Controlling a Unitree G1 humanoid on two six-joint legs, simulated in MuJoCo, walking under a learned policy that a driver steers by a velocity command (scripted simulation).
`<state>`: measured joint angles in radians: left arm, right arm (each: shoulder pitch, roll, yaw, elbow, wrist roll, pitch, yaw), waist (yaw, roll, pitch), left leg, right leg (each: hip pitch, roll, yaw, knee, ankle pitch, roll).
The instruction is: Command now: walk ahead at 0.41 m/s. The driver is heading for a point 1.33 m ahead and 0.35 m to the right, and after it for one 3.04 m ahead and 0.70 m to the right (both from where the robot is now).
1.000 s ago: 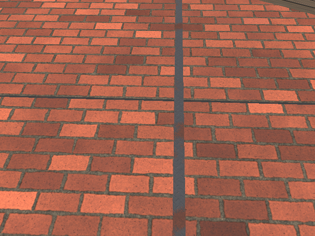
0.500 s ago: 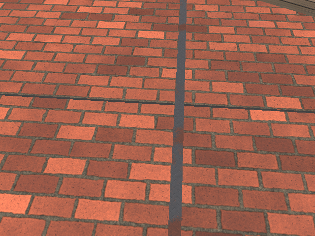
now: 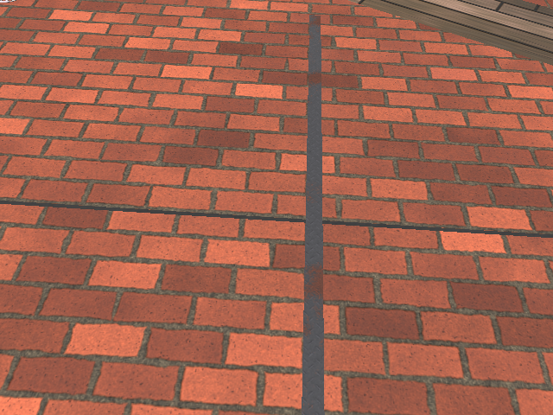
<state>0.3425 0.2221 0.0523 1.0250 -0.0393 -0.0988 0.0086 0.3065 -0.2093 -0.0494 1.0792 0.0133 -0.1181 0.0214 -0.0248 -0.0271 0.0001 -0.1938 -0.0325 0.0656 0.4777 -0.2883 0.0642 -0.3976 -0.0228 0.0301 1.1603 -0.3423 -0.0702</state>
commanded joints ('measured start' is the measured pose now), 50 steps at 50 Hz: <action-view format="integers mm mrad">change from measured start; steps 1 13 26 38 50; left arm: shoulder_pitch -56 -416 -168 -2 -82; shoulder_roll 84 19 115 187 171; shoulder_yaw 28 -9 35 49 17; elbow -79 -235 -250 -246 -307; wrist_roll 10 8 31 13 23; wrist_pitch -19 10 -1 17 1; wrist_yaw -1 -47 -52 -4 -7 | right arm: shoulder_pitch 40 172 -46 -345 -30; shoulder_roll -62 -131 -181 -122 -162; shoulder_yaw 12 8 -11 -4 -28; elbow -28 -11 -226 -383 -321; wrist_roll -11 -20 8 -11 -10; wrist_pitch -2 11 -55 -9 -6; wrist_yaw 9 -42 -27 -33 -4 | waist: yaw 11 -49 28 98 -31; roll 78 66 86 -59 69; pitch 77 151 -70 -5 -29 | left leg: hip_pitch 165 210 -493 -328 213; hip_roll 258 253 137 61 331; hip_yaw -313 22 -174 -115 -525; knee -333 -386 827 78 -227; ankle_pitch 133 438 -23 398 -16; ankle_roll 113 65 -15 -107 174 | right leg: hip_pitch -329 -358 344 137 -404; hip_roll -111 -50 -180 -63 -24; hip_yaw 29 -53 405 254 98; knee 14 -488 -932 -900 88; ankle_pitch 159 442 259 246 -18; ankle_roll -22 -7 -250 -157 16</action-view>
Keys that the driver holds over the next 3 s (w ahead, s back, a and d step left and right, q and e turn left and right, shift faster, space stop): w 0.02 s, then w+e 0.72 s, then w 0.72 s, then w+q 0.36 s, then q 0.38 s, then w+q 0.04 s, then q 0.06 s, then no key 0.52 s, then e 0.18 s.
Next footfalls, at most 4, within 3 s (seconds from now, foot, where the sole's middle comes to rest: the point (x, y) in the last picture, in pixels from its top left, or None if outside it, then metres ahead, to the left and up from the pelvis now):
0.40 right None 0.38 -0.14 -0.78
0.90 left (286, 350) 0.69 -0.04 -0.78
1.40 right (408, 302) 0.84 -0.38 -0.78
1.96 left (351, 206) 1.20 -0.27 -0.78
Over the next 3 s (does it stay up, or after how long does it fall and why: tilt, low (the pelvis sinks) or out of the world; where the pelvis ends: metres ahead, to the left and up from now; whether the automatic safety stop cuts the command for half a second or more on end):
stays up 1.15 -0.35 -0.01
